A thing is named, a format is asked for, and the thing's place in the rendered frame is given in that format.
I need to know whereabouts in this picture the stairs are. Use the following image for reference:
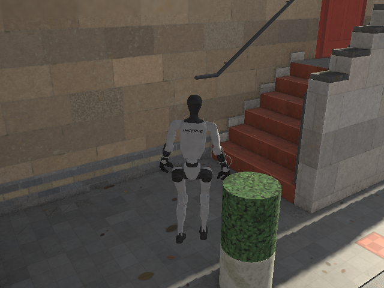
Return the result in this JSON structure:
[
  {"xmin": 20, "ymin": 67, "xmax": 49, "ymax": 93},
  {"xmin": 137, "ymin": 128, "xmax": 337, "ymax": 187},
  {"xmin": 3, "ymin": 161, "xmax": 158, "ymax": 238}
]
[{"xmin": 212, "ymin": 62, "xmax": 327, "ymax": 204}]

